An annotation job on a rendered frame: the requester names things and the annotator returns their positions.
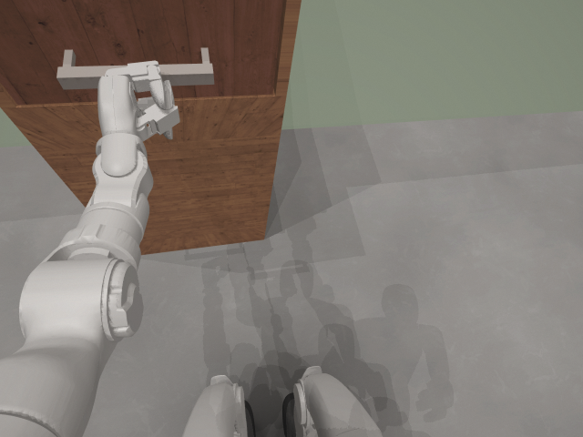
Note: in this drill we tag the left robot thigh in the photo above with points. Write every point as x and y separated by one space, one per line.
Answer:
218 412

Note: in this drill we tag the drawer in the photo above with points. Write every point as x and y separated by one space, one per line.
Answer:
242 37

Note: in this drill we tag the cabinet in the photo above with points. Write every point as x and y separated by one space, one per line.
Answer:
212 182

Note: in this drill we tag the right robot shin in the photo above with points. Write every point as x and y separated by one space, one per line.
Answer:
300 430

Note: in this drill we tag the left robot upper arm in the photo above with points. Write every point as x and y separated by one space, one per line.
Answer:
74 314

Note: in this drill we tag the robot left hand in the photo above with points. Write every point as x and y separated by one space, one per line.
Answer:
118 108

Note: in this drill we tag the handle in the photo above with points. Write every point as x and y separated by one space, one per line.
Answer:
70 76

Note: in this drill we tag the left robot forearm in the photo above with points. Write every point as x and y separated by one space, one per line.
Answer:
115 218

